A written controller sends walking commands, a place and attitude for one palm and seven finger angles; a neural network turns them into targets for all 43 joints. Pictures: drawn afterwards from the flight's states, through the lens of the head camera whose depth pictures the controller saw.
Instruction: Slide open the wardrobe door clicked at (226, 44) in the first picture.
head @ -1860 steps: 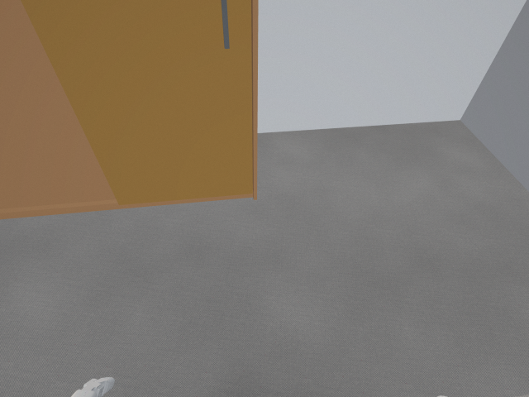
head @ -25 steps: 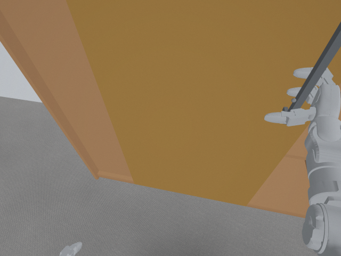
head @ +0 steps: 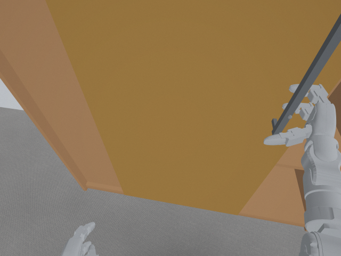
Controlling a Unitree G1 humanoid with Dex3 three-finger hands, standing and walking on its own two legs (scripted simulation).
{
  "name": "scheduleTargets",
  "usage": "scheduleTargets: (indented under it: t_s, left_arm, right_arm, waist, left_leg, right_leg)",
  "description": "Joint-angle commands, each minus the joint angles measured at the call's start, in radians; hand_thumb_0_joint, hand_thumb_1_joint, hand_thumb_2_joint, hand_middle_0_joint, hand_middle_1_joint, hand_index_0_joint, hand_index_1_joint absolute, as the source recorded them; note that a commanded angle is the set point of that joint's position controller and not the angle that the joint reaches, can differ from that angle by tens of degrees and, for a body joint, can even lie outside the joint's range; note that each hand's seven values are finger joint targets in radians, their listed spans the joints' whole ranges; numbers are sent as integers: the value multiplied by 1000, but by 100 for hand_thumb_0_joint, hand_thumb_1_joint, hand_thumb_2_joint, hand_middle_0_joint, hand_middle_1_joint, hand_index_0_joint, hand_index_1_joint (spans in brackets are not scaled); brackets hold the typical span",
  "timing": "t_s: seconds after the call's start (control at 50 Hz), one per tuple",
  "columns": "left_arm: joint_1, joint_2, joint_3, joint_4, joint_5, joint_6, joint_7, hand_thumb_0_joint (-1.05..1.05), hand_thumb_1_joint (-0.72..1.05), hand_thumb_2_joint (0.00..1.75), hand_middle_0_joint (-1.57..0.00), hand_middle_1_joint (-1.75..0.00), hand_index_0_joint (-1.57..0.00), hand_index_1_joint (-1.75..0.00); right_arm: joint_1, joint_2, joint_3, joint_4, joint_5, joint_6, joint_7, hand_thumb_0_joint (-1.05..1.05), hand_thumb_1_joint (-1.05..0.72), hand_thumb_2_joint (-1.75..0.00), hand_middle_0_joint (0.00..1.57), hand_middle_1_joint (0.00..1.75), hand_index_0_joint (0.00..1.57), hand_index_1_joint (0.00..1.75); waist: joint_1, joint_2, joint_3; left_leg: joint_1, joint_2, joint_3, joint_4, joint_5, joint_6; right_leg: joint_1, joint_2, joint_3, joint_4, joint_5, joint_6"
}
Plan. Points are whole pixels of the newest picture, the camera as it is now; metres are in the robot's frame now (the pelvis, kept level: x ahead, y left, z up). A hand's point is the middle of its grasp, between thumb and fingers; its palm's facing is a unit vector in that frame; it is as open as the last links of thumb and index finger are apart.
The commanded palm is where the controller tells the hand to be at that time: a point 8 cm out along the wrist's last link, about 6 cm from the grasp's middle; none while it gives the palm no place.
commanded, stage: slip the hand off the handle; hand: right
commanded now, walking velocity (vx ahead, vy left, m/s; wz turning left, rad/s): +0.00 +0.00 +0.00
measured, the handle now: (304, 79) +0.45 -0.25 +0.21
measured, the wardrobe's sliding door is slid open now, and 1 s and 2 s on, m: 0.38 0.38 0.38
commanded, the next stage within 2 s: draw the hand back to the body in 1.02 s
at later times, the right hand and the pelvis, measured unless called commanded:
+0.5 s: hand (314, 124) +0.39 -0.29 +0.13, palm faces +0.28 +0.95 -0.16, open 14.5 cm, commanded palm +0.34 -0.33 +0.14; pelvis +0.00 +0.00 +0.00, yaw +0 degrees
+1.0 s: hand (333, 168) +0.28 -0.28 +0.13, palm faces +0.30 +0.94 -0.15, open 14.7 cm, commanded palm +0.24 -0.32 +0.14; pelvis -0.01 +0.00 +0.00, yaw -2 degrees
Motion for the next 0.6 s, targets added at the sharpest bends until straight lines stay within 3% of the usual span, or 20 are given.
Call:
scheduleTargets:
  t_s: [0.0,0.04,0.06,0.12,0.16,0.18,0.28,0.3,0.34,0.38,0.4,0.44,0.5,0.58]
  left_arm:
    - [17,162,57,-107,-7,-25,19,0,90,90,-20,-30,-20,-30]
    - [19,159,55,-107,-5,-25,21,0,90,90,-20,-30,-20,-30]
    - [21,160,57,-104,-6,-27,22,0,90,90,-20,-30,-20,-30]
    - [32,165,57,-95,-8,-28,24,0,90,90,-20,-30,-20,-30]
    - [42,175,58,-86,-9,-30,29,0,90,90,-20,-30,-20,-30]
    - [51,176,59,-83,-10,-31,33,0,90,90,-20,-30,-20,-30]
    - [71,186,62,-75,-11,-33,36,0,90,90,-20,-30,-20,-30]
    - [76,190,63,-71,-9,-32,36,0,90,90,-20,-30,-20,-30]
    - [68,182,62,-87,-15,-33,29,0,90,90,-20,-30,-20,-30]
    - [67,182,67,-102,-14,-37,25,0,90,90,-20,-30,-20,-30]
    - [62,185,71,-108,-13,-37,20,0,90,90,-20,-30,-20,-30]
    - [56,181,72,-128,-11,-35,13,0,90,90,-20,-30,-20,-30]
    - [34,178,72,-152,-15,-38,6,0,90,90,-20,-30,-20,-30]
    - [1,173,69,-165,-22,-44,15,0,90,90,-20,-30,-20,-30]
  right_arm:
    - [-401,-351,-132,-198,12,-44,-18,0,55,-20,25,115,25,115]
    - [-446,-344,-108,-213,5,-61,-3,0,55,-20,25,115,25,115]
    - [-434,-367,-128,-207,5,-68,6,0,55,-20,25,115,25,115]
    - [-469,-345,-91,-185,17,-90,46,0,55,-20,25,115,25,115]
    - [-481,-382,-109,-157,29,-99,74,0,55,-20,25,115,25,115]
    - [-492,-376,-99,-148,36,-103,86,0,55,-20,25,115,25,115]
    - [-482,-447,-162,-100,62,-120,130,0,55,-20,25,115,25,115]
    - [-454,-490,-210,-80,67,-117,131,0,55,-20,25,115,25,115]
    - [-406,-408,-152,-99,81,-115,146,0,55,-20,25,115,25,115]
    - [-342,-402,-165,-134,92,-118,148,0,55,-20,25,115,25,115]
    - [-304,-430,-191,-184,91,-119,144,0,55,-20,25,115,25,115]
    - [-190,-423,-207,-240,93,-111,138,0,55,-20,25,115,25,115]
    - [-89,-404,-219,-344,113,-98,135,0,55,-20,25,115,25,115]
    - [-41,-383,-225,-439,134,-63,129,0,55,-20,25,115,25,115]
  waist:
    - [-4,-7,-256]
    - [7,-42,-268]
    - [1,-71,-272]
    - [27,-68,-262]
    - [28,-85,-278]
    - [40,-58,-278]
    - [24,-65,-296]
    - [6,-51,-314]
    - [6,-61,-296]
    - [-13,-69,-306]
    - [-27,-96,-334]
    - [-48,-77,-349]
    - [-60,-57,-322]
    - [-49,-43,-248]
  left_leg:
    - [32,4,-36,-75,232,0]
    - [21,3,-37,-70,230,2]
    - [11,1,-38,-67,219,5]
    - [-17,-3,-36,-70,206,3]
    - [-24,-3,-40,-72,183,4]
    - [-24,-4,-37,-74,187,3]
    - [-16,-6,-37,-66,196,4]
    - [4,-5,-42,-60,212,1]
    - [-15,-8,-32,-58,202,2]
    - [-6,-12,-26,-51,215,8]
    - [4,-12,-31,-45,230,8]
    - [26,-15,-27,-34,256,8]
    - [48,-16,-25,-32,282,4]
    - [26,-18,-20,-49,223,4]
  right_leg:
    - [174,-17,82,-54,218,8]
    - [190,-14,86,-49,222,9]
    - [196,-15,89,-46,218,11]
    - [203,-16,97,-35,207,8]
    - [203,-15,101,-33,184,8]
    - [200,-16,102,-26,188,4]
    - [178,-10,105,-17,195,3]
    - [162,-9,104,-17,200,3]
    - [167,-10,104,-22,197,6]
    - [176,-12,105,-18,229,6]
    - [192,-13,103,-16,248,7]
    - [196,-15,101,-17,288,8]
    - [176,-18,93,-21,307,5]
    - [161,-21,93,-36,244,4]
